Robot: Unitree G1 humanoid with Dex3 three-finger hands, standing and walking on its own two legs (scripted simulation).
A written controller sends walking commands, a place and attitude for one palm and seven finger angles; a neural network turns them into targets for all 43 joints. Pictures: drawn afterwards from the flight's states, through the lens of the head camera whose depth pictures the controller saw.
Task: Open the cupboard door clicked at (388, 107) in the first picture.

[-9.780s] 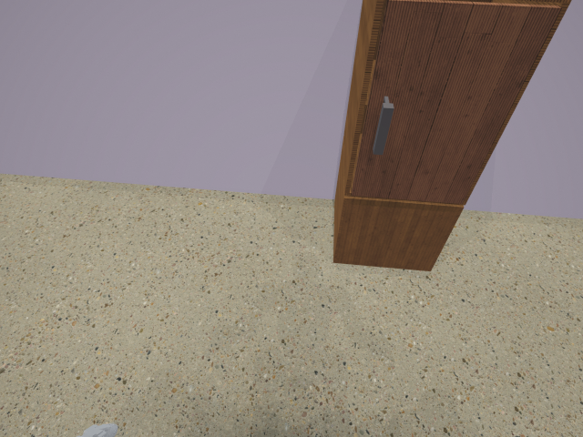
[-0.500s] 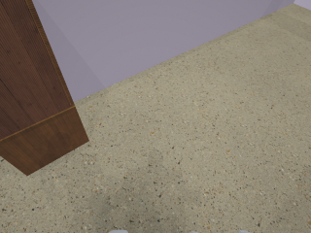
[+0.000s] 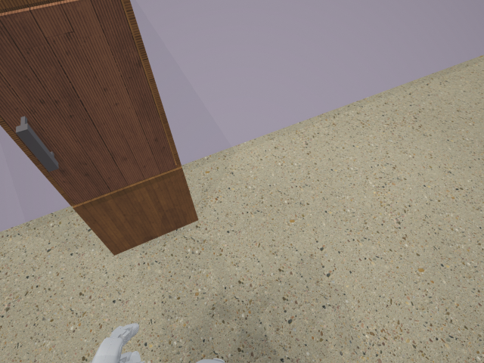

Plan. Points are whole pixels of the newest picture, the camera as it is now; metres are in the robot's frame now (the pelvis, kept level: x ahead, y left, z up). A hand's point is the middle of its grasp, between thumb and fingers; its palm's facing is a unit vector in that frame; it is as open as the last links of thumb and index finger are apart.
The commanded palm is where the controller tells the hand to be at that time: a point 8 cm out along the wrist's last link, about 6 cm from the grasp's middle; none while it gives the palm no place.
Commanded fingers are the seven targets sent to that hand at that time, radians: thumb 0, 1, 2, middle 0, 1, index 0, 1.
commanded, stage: turn to face it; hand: left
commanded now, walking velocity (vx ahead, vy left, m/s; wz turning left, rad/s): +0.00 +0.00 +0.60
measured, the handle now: (38, 143) +0.65 +0.57 -0.04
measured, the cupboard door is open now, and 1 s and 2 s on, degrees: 0 0 0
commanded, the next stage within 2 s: take the last steps up to it in 0.68 s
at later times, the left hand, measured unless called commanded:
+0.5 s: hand out of the picture -0.06 +0.26 -0.18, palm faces +0.32 -0.91 -0.25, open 7.4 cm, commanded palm none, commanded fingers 0.00 0.90 0.90 -0.20 -0.30 -0.20 -0.30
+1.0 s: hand out of the picture -0.02 +0.22 -0.15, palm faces +0.38 -0.89 -0.24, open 7.4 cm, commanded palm none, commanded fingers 0.00 0.90 0.90 -0.20 -0.30 -0.20 -0.30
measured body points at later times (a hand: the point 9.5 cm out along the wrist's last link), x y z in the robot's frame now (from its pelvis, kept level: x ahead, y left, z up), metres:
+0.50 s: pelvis -0.02 +0.05 +0.00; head +0.00 +0.09 +0.44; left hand -0.08 +0.31 -0.16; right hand +0.16 -0.17 -0.12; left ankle -0.04 +0.14 -0.73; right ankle -0.01 -0.10 -0.68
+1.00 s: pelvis -0.02 +0.02 +0.00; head -0.02 -0.01 +0.45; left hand -0.05 +0.27 -0.13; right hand +0.07 -0.20 -0.16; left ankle -0.04 +0.13 -0.71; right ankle +0.00 -0.08 -0.73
